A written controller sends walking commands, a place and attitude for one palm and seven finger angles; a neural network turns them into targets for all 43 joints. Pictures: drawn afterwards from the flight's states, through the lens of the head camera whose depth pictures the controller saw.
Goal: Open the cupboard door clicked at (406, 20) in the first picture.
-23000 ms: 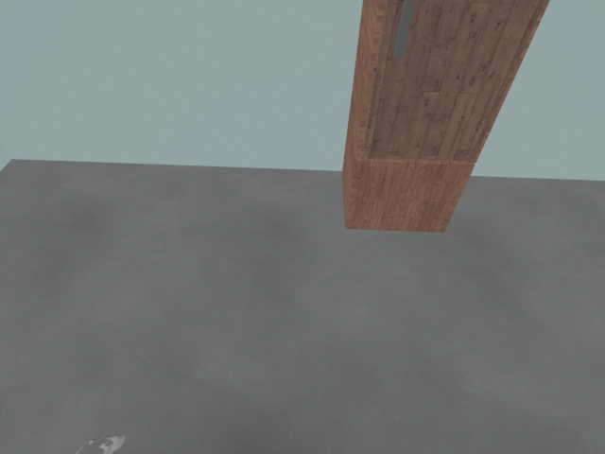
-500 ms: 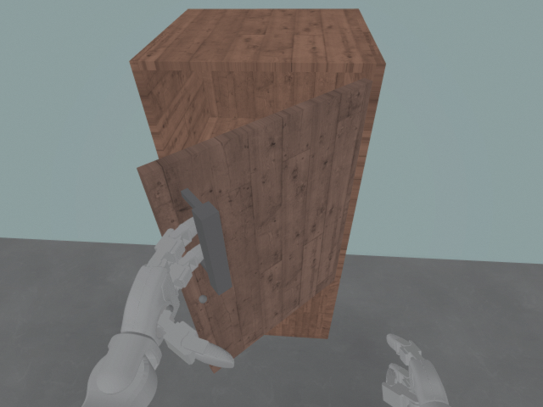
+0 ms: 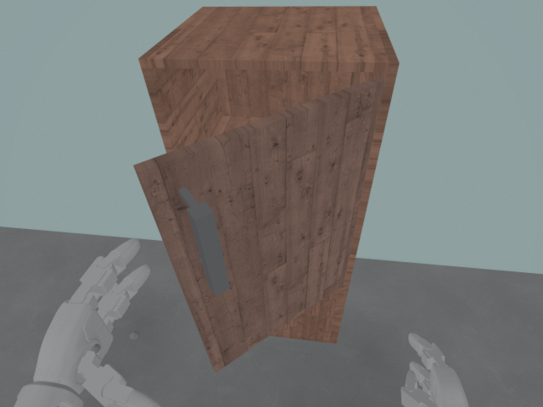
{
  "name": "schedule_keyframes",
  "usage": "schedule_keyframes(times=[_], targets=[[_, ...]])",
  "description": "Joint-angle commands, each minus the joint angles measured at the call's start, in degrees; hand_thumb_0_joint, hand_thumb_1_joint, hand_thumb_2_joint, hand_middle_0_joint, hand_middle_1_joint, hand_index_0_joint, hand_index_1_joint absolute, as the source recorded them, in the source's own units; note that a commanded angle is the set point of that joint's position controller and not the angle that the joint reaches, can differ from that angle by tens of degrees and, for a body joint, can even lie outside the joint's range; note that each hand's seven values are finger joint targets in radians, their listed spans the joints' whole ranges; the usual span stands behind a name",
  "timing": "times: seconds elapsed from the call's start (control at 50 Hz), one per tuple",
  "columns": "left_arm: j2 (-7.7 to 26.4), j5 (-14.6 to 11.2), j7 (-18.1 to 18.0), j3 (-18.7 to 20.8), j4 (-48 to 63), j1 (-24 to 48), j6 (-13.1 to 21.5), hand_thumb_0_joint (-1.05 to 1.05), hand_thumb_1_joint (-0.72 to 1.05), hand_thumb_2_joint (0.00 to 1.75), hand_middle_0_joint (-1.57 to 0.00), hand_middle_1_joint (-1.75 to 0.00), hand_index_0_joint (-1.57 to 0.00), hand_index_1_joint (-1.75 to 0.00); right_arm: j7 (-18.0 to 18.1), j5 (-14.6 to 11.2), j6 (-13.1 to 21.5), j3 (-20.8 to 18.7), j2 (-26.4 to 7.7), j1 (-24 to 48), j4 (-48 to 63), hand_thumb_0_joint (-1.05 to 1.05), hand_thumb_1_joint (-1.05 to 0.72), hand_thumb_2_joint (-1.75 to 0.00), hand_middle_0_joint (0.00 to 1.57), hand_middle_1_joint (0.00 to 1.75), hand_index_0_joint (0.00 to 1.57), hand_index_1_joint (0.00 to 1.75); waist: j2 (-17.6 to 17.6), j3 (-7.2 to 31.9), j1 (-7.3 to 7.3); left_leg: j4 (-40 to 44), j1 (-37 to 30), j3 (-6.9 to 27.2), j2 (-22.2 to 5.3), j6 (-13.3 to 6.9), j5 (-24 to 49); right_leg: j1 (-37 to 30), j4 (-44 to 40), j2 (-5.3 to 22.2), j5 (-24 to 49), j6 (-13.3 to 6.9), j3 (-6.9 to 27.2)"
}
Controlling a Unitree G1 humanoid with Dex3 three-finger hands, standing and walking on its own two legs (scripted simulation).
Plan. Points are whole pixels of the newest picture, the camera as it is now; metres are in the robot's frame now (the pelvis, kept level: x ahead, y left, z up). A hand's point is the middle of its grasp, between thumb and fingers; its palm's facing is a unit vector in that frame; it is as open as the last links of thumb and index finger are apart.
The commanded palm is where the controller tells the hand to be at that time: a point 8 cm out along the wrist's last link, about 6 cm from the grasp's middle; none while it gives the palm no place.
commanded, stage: slide the hand sideways off the handle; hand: left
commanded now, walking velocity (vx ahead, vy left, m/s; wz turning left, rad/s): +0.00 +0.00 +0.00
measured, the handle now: (203, 243) +0.30 +0.13 +0.14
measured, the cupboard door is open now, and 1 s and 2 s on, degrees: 43 43 43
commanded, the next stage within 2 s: draw the hand back to the body in 0.10 s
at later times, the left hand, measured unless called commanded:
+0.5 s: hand (108, 326) +0.17 +0.20 +0.14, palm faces -0.01 -1.00 -0.07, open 16.3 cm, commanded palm +0.13 +0.26 +0.15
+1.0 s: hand (71, 307) +0.19 +0.25 +0.14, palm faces +0.32 -0.88 -0.34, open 13.9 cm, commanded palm +0.14 +0.30 +0.17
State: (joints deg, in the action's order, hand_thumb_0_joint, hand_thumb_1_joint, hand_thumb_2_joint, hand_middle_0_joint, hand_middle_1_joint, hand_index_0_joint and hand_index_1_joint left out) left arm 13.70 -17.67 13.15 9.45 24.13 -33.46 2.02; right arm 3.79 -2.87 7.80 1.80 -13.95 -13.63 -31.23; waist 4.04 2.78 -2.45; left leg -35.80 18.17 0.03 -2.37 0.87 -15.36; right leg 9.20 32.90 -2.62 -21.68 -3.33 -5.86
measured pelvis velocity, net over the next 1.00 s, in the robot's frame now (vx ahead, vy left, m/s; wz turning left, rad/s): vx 0.00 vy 0.03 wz -0.02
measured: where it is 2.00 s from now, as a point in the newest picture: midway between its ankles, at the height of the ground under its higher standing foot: outside the picture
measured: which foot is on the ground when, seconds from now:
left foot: down 0.00-1.00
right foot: down 0.00-1.00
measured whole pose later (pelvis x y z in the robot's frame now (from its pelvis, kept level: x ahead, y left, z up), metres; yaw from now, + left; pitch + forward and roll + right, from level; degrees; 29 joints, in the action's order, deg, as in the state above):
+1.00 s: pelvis +0.00 +0.03 +0.01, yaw -1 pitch -4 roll -1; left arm 17.8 -4.0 -6.4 11.1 26.2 -30.9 3.0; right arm 5.1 -0.5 8.3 3.1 -12.5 -12.4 -34.6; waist 3.3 -2.1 -3.7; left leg -27.6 12.3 -2.1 -0.6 -1.5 -11.4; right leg 3.4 23.5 -1.0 -16.2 -1.0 -3.8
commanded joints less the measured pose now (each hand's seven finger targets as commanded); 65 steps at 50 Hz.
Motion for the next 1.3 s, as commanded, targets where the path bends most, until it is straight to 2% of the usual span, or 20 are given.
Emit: schedule_keyframes(times=[0.0, 0.06, 0.08, 0.16, 0.18, 0.28, 0.3, 0.44, 0.48, 0.54, 0.58, 0.68, 0.7, 0.74, 0.78, 0.84, 1.04, 1.1, 1.16, 1.28], targets=[[7.5, -1.8, 2.3, 5.5, 12.3, 5.6, 5.7, 0.0, -0.5, 0.3, -0.15, -0.3, -0.15, -0.3, 0.6, 0.0, 5.7, -2.2, -5.2, 8.7, 9.7, 0.0, -0.9, -0.9, 0.2, 0.3, 0.2, 0.3, -3.7, 1.2, 0.28, 0.6, -6.5, 1.1, 2.8, -2.7, 7.6, 9.1, -8.6, 3.4, 17.2, 4.8, 7.4], [7.3, -2.4, 3.2, 5.7, 10.6, 5.9, 6.0, 0.0, -0.5, 0.3, -0.15, -0.3, -0.15, -0.3, 0.9, -0.1, 7.0, -2.1, -5.3, 8.8, 9.3, 0.0, -0.9, -0.9, 0.2, 0.3, 0.2, 0.3, -4.3, -0.1, 0.3, 0.5, -5.9, 1.5, 2.7, -2.7, 6.6, 10.3, -9.0, 3.3, 14.8, 4.7, 7.4], [8.5, -2.4, 3.1, 6.5, 10.0, 7.3, 6.1, 0.0, -0.5, 0.3, -0.15, -0.3, -0.15, -0.3, 1.0, -0.2, 7.4, -2.2, -5.6, 8.8, 8.5, 0.0, -0.9, -0.9, 0.2, 0.3, 0.2, 0.3, -4.7, 0.2, 0.44, 0.1, -5.9, 1.6, 2.6, -2.6, 6.4, 10.1, -9.3, 3.5, 14.2, 4.7, 7.9], [6.2, -2.4, 3.5, 3.8, 11.4, 7.2, 6.1, 0.0, -0.5, 0.3, -0.15, -0.3, -0.15, -0.3, 0.9, -0.2, 9.2, -1.9, -5.6, 9.1, 8.9, 0.0, -0.9, -0.9, 0.2, 0.3, 0.2, 0.3, -2.6, 1.5, 0.07, 1.4, -6.8, 2.0, 2.8, -2.8, 6.9, 9.9, -7.9, 2.7, 13.9, 4.0, 5.8], [7.5, -2.0, 2.9, 4.8, 10.4, 6.4, 5.7, 0.0, -0.5, 0.3, -0.15, -0.3, -0.15, -0.3, 0.9, -0.2, 9.4, -2.2, -5.7, 9.1, 8.4, 0.0, -0.9, -0.9, 0.2, 0.3, 0.2, 0.3, -3.3, 1.8, -0.17, 1.3, -6.4, 1.9, 2.6, -2.8, 6.8, 9.5, -7.8, 2.8, 13.7, 3.8, 5.8], [9.4, -0.5, 0.8, 6.3, 12.8, 8.0, 4.2, 0.0, -0.5, 0.3, -0.15, -0.3, -0.15, -0.3, 0.8, -0.1, 9.6, -1.9, -5.6, 9.2, 8.4, 0.0, -0.9, -0.9, 0.2, 0.3, 0.2, 0.3, -1.5, 2.6, -0.94, 3.7, -7.2, 2.2, 2.4, -2.8, 6.1, 9.0, -6.7, 1.8, 11.5, 3.0, 3.3], [8.3, -0.4, 0.5, 5.6, 13.7, 7.1, 3.7, 0.0, -0.5, 0.3, -0.15, -0.3, -0.15, -0.3, 0.8, -0.1, 9.4, -1.7, -5.3, 9.4, 9.2, 0.0, -0.9, -0.9, 0.2, 0.3, 0.2, 0.3, -1.5, 2.8, -1.09, 4.4, -7.4, 2.2, 2.4, -2.8, 5.7, 9.3, -6.5, 1.6, 11.0, 3.0, 2.7], [6.6, -0.6, 0.2, 4.2, 15.2, 7.2, 0.6, 0.0, -0.5, 0.3, -0.15, -0.3, -0.15, -0.3, 0.5, -0.4, 9.0, -1.3, -5.6, 9.6, 9.5, 0.0, -0.9, -0.9, 0.2, 0.3, 0.2, 0.3, -1.9, 2.2, -0.58, 6.0, -8.0, 2.7, 2.0, -2.6, 4.7, 9.3, -6.8, 0.7, 9.7, 2.9, 1.3], [8.6, -0.2, 0.0, 5.6, 14.8, 7.9, -0.2, 0.0, -0.5, 0.3, -0.15, -0.3, -0.15, -0.3, 0.7, -0.4, 8.8, -1.4, -5.9, 9.5, 8.8, 0.0, -0.9, -0.9, 0.2, 0.3, 0.2, 0.3, -2.2, 2.3, -0.49, 6.1, -8.2, 2.8, 1.8, -2.5, 4.6, 8.8, -7.3, 0.8, 9.3, 2.7, 1.6], [7.0, -0.2, 0.3, 4.1, 16.6, 8.5, -0.7, 0.0, -0.5, 0.3, -0.15, -0.3, -0.15, -0.3, 0.6, -0.4, 8.6, -1.0, -5.8, 9.7, 9.4, 0.0, -0.9, -0.9, 0.2, 0.3, 0.2, 0.3, -0.2, 1.3, -0.35, 7.1, -8.3, 3.1, 1.8, -2.3, 3.4, 9.4, -7.4, 0.6, 7.8, 2.7, 1.0], [8.9, 0.2, -0.2, 5.3, 16.9, 9.8, -0.8, 0.0, -0.5, 0.3, -0.15, -0.3, -0.15, -0.3, 0.7, -0.4, 8.7, -1.1, -6.1, 9.5, 8.8, 0.0, -0.9, -0.9, 0.2, 0.3, 0.2, 0.3, -0.8, 1.5, -0.24, 7.3, -8.4, 3.5, 1.7, -2.3, 2.8, 9.2, -7.6, 0.6, 7.4, 2.5, 1.1], [10.9, -0.3, -0.3, 8.3, 16.3, 11.6, -1.6, 0.0, -0.32, 0.37, -0.16, -0.3, -0.16, -0.3, 1.1, -0.4, 8.4, -1.0, -6.2, 9.8, 8.5, 0.0, -0.9, -0.9, 0.2, 0.3, 0.2, 0.3, 0.2, 1.7, -0.7, 8.4, -8.7, 3.8, 1.9, -2.0, 1.3, 8.3, -8.5, 0.6, 5.9, 2.3, 1.2], [15.6, 8.5, -9.2, 8.1, 21.6, 13.6, 1.8, 0.0, -0.29, 0.39, -0.16, -0.3, -0.16, -0.3, 2.1, 0.7, 7.8, -0.3, -4.6, 11.3, 9.5, 0.0, -0.9, -0.9, 0.2, 0.3, 0.2, 0.3, 1.2, -2.0, -2.24, 9.9, -8.0, 3.4, 1.7, -1.7, -1.0, 8.1, -12.4, 1.3, 4.2, 1.8, 4.5], [7.8, 9.7, -14.1, 3.7, 14.7, 5.7, 1.8, 0.0, -0.22, 0.42, -0.16, -0.3, -0.16, -0.3, 2.2, 1.5, 6.6, -0.2, -4.0, 9.5, 8.6, 0.0, -0.9, -0.9, 0.2, 0.3, 0.2, 0.3, -2.1, -5.2, -0.76, 10.6, -8.2, 3.1, 1.6, -1.3, -3.2, 9.5, -14.1, 2.0, 1.5, 1.8, 4.2], [9.7, 11.7, -16.7, 4.7, 15.3, 6.7, 2.8, 0.0, -0.15, 0.45, -0.16, -0.3, -0.16, -0.3, 2.0, 1.8, 5.3, -0.7, -4.8, 9.4, 7.7, 0.0, -0.9, -0.9, 0.2, 0.3, 0.2, 0.3, -2.3, -4.0, -0.86, 11.8, -9.2, 3.0, 1.1, -1.4, -3.1, 6.9, -14.5, 2.1, 1.5, 1.7, 4.3], [10.9, 13.3, -19.2, 5.8, 16.2, 7.1, 4.5, 0.0, -0.05, 0.5, -0.17, -0.3, -0.17, -0.3, 1.7, 2.3, 4.6, -1.0, -4.6, 9.5, 7.4, 0.0, -0.9, -0.9, 0.2, 0.3, 0.2, 0.3, 0.9, -2.2, -0.91, 12.8, -11.5, 2.0, 1.1, -1.5, -0.8, 5.0, -15.2, 2.4, 3.3, 1.7, 4.9], [13.5, 14.4, -21.6, 9.9, 12.6, 7.8, 6.3, 0.0, 0.31, 0.64, -0.18, -0.3, -0.18, -0.3, 1.5, 2.7, 2.5, -2.1, -5.1, 10.1, 5.2, 0.0, -0.9, -0.9, 0.2, 0.3, 0.2, 0.3, -1.7, -0.6, -1.13, 14.0, -15.9, 1.1, 0.6, -1.9, 8.6, 0.8, -16.3, 2.4, 10.8, 1.9, 4.9], [13.5, 14.3, -21.5, 10.5, 12.2, 7.2, 6.5, 0.0, 0.41, 0.69, -0.18, -0.3, -0.18, -0.3, 1.2, 2.6, 1.8, -2.4, -5.2, 10.2, 4.9, 0.0, -0.9, -0.9, 0.2, 0.3, 0.2, 0.3, -0.1, -0.4, -1.25, 13.9, -16.7, 0.6, 0.6, -1.9, 12.2, -0.2, -15.8, 2.5, 14.4, 1.9, 4.9], [14.4, 14.2, -21.3, 12.0, 11.5, 7.0, 6.6, 0.0, 0.51, 0.74, -0.19, -0.3, -0.19, -0.3, 0.8, 2.6, 1.1, -2.7, -5.3, 10.0, 4.8, 0.0, -0.9, -0.9, 0.2, 0.3, 0.2, 0.3, -2.0, 0.5, -1.48, 13.4, -17.4, 0.3, 0.5, -1.9, 15.1, -0.9, -15.5, 2.3, 17.4, 2.1, 4.9], [17.1, 14.0, -21.3, 15.1, 10.8, 9.4, 6.4, 0.0, 0.73, 0.82, -0.19, -0.3, -0.19, -0.3, 0.7, 2.4, -0.3, -3.1, -5.4, 9.9, 4.6, 0.0, -0.9, -0.9, 0.2, 0.3, 0.2, 0.3, -1.3, 1.3, -1.61, 12.5, -17.9, -0.6, 0.7, -2.1, 20.2, -2.4, -15.1, 2.6, 23.4, 2.1, 5.2]])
